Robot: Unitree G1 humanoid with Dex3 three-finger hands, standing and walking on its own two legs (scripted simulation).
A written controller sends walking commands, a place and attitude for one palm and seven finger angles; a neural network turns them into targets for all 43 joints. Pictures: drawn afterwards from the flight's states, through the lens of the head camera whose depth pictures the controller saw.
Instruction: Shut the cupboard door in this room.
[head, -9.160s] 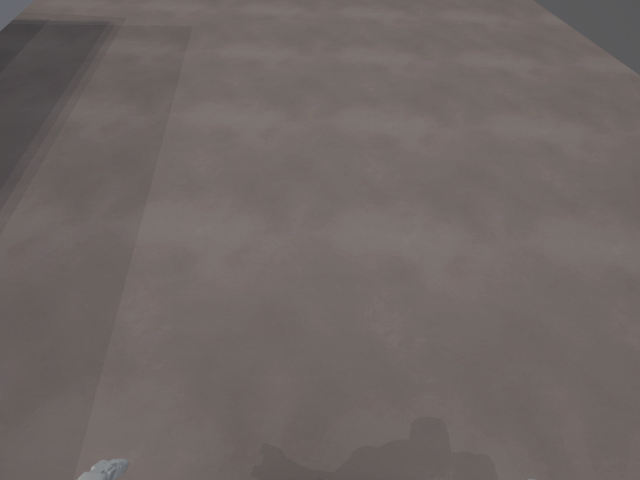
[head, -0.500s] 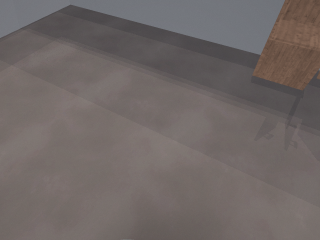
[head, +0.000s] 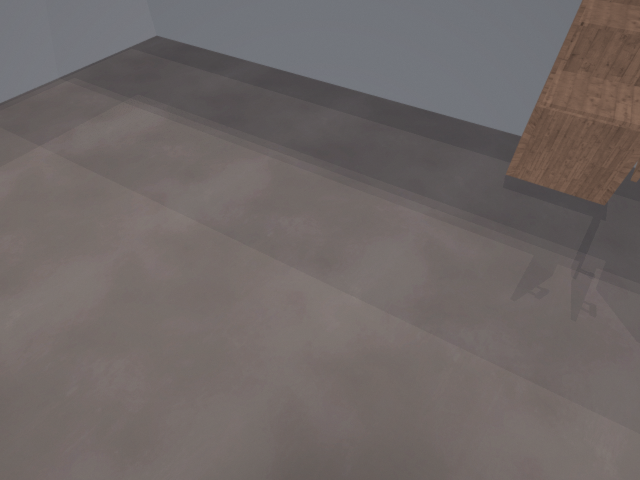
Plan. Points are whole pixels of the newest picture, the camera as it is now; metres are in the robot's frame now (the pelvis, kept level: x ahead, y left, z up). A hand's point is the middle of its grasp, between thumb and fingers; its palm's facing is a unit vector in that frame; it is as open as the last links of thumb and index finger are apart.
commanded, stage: stand and wait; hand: left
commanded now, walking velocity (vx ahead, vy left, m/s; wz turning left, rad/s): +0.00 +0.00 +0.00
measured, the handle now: out of the picture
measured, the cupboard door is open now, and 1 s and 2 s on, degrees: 82 82 82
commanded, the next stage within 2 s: turn or walk to find it in 0.36 s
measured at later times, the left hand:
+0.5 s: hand out of the picture -0.01 +0.17 -0.18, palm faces +0.05 -0.98 -0.19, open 7.4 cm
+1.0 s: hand out of the picture +0.06 +0.21 -0.16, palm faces +0.22 -0.94 -0.26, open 7.4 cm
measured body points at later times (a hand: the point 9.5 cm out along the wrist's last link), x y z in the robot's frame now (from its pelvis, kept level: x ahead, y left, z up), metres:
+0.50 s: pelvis -0.01 +0.00 +0.00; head +0.00 +0.00 +0.45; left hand -0.01 +0.22 -0.16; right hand -0.04 -0.21 -0.16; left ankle +0.01 +0.13 -0.74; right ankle +0.00 -0.12 -0.74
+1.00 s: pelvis -0.02 -0.01 +0.00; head +0.02 -0.01 +0.44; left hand +0.05 +0.26 -0.14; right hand +0.08 -0.25 -0.15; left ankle +0.01 +0.13 -0.74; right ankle -0.02 -0.13 -0.71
